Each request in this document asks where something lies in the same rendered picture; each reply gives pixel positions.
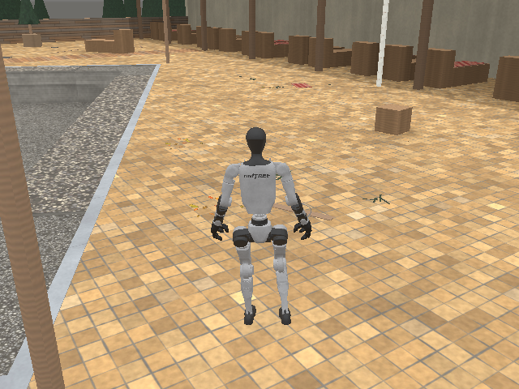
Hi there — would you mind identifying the robot left upper arm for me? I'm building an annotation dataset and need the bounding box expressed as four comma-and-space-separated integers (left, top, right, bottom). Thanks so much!
219, 163, 241, 207

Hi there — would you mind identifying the robot right upper arm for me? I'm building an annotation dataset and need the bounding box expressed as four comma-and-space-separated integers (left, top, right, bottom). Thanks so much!
274, 162, 298, 206

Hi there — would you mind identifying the left robot forearm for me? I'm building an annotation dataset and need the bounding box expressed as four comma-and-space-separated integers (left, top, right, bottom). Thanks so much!
212, 196, 228, 226

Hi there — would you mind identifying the robot right foot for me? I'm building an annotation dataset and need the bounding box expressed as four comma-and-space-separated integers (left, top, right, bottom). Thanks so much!
279, 308, 291, 325

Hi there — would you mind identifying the robot right hand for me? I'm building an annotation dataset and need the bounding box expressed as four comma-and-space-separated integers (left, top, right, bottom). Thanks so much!
294, 221, 312, 240

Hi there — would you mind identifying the robot left hand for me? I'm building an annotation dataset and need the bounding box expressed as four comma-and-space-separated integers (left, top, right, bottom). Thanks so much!
211, 222, 229, 241

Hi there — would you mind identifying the robot right thigh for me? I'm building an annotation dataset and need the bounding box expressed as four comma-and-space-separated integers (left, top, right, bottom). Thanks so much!
271, 224, 288, 272

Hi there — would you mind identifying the right robot forearm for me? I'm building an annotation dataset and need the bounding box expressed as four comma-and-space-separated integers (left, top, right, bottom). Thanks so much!
291, 193, 309, 225

